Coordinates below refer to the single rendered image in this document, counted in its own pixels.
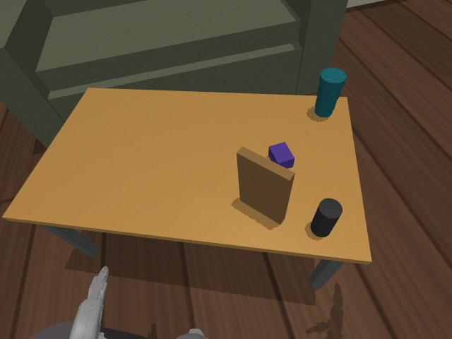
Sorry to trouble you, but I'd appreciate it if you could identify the left robot hand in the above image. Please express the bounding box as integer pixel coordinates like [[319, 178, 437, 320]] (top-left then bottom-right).
[[69, 266, 109, 339]]

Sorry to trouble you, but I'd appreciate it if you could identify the coffee table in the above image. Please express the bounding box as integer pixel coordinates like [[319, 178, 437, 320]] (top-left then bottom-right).
[[2, 88, 372, 288]]

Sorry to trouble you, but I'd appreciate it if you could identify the sofa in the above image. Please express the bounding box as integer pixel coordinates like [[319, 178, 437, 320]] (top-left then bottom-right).
[[0, 0, 348, 149]]

